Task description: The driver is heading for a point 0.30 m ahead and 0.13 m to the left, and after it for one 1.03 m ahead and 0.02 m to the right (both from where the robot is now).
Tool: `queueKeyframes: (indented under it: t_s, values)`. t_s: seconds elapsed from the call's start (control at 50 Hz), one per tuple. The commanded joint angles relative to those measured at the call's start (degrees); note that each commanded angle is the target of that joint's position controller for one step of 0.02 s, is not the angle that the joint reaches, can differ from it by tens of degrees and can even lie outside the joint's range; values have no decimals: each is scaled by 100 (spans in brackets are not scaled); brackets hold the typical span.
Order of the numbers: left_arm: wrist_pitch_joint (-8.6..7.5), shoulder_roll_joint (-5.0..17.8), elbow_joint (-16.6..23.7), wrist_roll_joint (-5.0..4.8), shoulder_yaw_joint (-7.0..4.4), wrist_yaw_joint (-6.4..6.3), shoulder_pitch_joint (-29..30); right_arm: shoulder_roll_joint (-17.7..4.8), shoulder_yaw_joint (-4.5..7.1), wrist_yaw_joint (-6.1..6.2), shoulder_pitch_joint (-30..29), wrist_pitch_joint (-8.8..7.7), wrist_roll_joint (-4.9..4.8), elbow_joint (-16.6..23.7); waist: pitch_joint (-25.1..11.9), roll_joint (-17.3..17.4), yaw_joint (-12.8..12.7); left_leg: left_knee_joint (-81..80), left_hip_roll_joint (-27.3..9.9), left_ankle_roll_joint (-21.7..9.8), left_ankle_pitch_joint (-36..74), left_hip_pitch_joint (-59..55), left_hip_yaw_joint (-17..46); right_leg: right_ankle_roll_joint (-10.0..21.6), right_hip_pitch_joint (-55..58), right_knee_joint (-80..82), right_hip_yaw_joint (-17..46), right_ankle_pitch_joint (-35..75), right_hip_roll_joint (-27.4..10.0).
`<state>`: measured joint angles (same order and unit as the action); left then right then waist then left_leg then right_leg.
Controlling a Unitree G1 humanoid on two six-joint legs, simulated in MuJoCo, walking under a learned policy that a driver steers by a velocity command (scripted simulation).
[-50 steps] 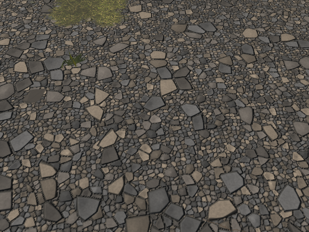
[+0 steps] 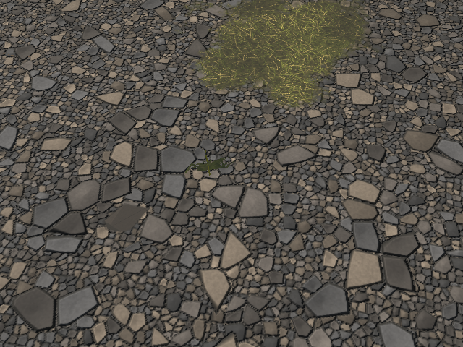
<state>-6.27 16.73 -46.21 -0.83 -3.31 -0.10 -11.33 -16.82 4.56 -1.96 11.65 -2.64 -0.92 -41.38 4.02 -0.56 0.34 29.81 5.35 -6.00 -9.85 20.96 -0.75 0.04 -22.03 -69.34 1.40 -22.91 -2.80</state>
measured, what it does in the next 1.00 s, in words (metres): walks ahead, turning left: right foot, then left foot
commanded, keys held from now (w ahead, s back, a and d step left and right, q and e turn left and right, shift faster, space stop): w+q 0.68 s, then w+e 0.32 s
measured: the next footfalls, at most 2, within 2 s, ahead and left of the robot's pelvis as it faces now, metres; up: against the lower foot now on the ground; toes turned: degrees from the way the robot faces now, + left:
right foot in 0.36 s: +0.40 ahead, -0.13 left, +0.00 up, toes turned +16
left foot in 0.86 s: +0.55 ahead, +0.24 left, +0.00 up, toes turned +28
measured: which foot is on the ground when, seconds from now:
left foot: down 0.00-0.36, up 0.38-0.84, down 0.86-1.00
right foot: up 0.00-0.34, down 0.36-0.86, up 0.88-1.00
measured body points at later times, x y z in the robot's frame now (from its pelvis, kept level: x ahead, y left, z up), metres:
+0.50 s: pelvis +0.29 -0.04 +0.01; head +0.31 -0.04 +0.45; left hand +0.35 +0.26 -0.09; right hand +0.46 -0.29 -0.11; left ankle +0.17 +0.06 -0.64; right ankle +0.36 -0.14 -0.73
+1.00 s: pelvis +0.51 +0.11 +0.01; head +0.54 +0.14 +0.45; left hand +0.45 +0.40 -0.13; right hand +0.76 -0.06 -0.08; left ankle +0.52 +0.22 -0.73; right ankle +0.50 -0.07 -0.64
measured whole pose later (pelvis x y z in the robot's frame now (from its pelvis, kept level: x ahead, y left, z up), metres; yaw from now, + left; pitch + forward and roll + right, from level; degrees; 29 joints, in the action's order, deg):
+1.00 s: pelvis +0.51 +0.11 +0.01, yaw +23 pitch +1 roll +0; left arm -3.7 18.0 -50.5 -2.1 -3.2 0.8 -16.9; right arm -14.5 2.9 -1.2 10.3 -3.6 0.4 -38.4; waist 2.7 -2.0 -1.2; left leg 28.4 -0.4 -2.3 -11.1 18.8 -5.0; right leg -0.1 -24.4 -66.9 1.7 -21.9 -4.7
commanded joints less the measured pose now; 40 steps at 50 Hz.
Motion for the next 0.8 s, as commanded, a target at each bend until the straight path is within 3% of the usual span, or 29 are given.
queueKeyframes:
  t_s: [0.02, 0.08, 0.16, 0.24, 0.3, 0.32, 0.34, 0.36, 0.38, 0.4, 0.42, 0.44, 0.46, 0.48, 0.52, 0.58, 0.66, 0.72, 0.76, 0.8]
  values:
    - [-85, 740, 496, 128, -199, -10, 35, -622, 149, 75, 77, -124, 61, 450, -721, 187, -96, -1599, -1565, -1190, 1201, -1518, 2322, -69, -1362, 478, 380, 428, -397]
    - [52, 506, 618, 181, -137, -28, 264, -835, 206, 186, 244, -136, 21, 419, -534, 178, -98, -1734, -1370, -1163, 1694, -945, 1824, -349, -1311, 1365, 194, 948, -321]
    - [32, 290, 848, 146, -34, 20, 1112, -906, 232, 285, 531, -59, -21, 343, -389, 428, 242, -1619, -951, -759, 1055, -599, 1445, -450, -895, 3152, 113, 2498, 28]
    - [-46, 446, 1033, 44, -68, 114, 1550, -876, 233, 298, 891, 4, -62, 209, -372, 554, 415, -1251, -1132, -622, 500, -935, 1939, -350, -644, 3916, 252, 2702, 230]
    - [-133, 656, 1021, 26, -161, 164, 1343, -848, 239, 329, 877, 52, -46, 214, -420, 757, 235, -726, -1317, -516, 527, -1372, 2454, -126, -368, 4168, 332, 2021, 269]
    - [-165, 709, 931, 28, -209, 153, 988, -798, 226, 330, 782, 69, -43, 246, -511, 830, 22, -468, -1244, -429, 695, -1350, 2488, -4, 87, 4355, 238, 1958, 297]
    - [-197, 866, 806, 83, -295, 118, 423, -614, 159, 317, 730, 62, -21, 298, -872, 770, -264, 182, -966, -252, 955, -1161, 2306, 191, 1020, 4454, 278, 1990, 152]
    - [-207, 1172, 733, 176, -379, 69, -439, -287, 32, 295, 750, 42, 64, 413, -1669, 191, -613, 1746, -607, -27, 239, -465, 1831, 561, 2502, 4334, 1180, 1668, -797]
    - [-124, 1602, 517, 225, -485, 87, -948, 20, -67, 293, 1596, -9, -110, 571, -2338, -1795, -243, 3590, 165, 376, -2399, 1607, 1102, 1539, 4281, 4866, 3909, 433, -2075]
    - [-94, 1066, 579, 67, -377, 117, -841, -603, 22, 315, 1560, -12, -170, 418, -1993, -1316, -368, 4368, -333, 458, -2333, 2362, 1213, 1489, 4128, 5165, 4452, -909, -2164]
    - [-50, 701, 654, 56, -277, 84, -593, -927, 115, 312, 907, 19, -126, 475, -1253, -766, -539, 4555, -531, 499, -1781, 2541, 1103, 1215, 3451, 5246, 3495, -811, -1893]
    - [-2, 607, 681, 116, -224, 71, -305, -898, 125, 320, 581, 47, -58, 543, -844, -395, -456, 4465, -723, 530, -1370, 2367, 913, 1051, 2752, 5314, 2721, -62, -1646]
    - [26, 491, 636, 140, -184, 60, -136, -825, 139, 300, 370, 47, 2, 621, -521, -357, -365, 4208, -875, 542, -1105, 2253, 899, 1010, 2211, 5433, 2177, 580, -1430]
    - [21, 421, 604, 176, -149, 43, -66, -711, 142, 259, 393, 66, -30, 649, -424, -496, -230, 4031, -1025, 528, -942, 1992, 875, 942, 1859, 5568, 1726, 977, -1267]
    - [-18, 415, 514, 127, -161, 41, -66, -460, 98, 219, 436, 127, -90, 688, -363, -612, -156, 3738, -1132, 546, -853, 1843, 718, 989, 1596, 5820, 1169, 1387, -1163]
    - [-51, 670, 370, 106, -248, 32, -138, -313, 40, 199, 139, 170, -41, 858, -272, -424, -163, 3118, -1232, 644, -434, 2096, 655, 1145, 1621, 6045, 636, 2030, -1285]
    - [11, 832, 261, 91, -281, 11, -134, -247, -13, 81, -326, 109, -45, 933, -205, -323, -303, 1906, -1193, 624, 741, 1906, 403, 983, 1780, 6073, -266, 2598, -1115]
    - [73, 915, 45, 9, -278, 29, -561, -59, -105, -2, -917, 48, -31, 1097, -42, -202, -533, 1050, -1020, 508, 953, 1507, 166, 945, 1834, 6096, -512, 2612, -1126]
    - [142, 1039, -113, -93, -294, 68, -751, -115, -103, -42, -1165, 17, -38, 1221, 115, -240, -495, 655, -924, 386, 592, 1453, 75, 983, 2119, 6034, -398, 2830, -1289]
    - [219, 1193, -212, -173, -315, 74, -758, -306, -35, -58, -1118, -22, 8, 1242, 57, -362, -290, 297, -765, 227, 104, 1110, -82, 946, 2428, 5638, -311, 3877, -1400]
Velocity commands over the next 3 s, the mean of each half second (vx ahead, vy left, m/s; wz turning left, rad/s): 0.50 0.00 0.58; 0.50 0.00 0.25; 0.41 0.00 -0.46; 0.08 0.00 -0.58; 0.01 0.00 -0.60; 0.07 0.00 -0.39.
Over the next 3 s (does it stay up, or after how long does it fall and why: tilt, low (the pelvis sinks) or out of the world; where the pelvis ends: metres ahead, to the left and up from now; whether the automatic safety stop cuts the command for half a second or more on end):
stays up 0.89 0.16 0.01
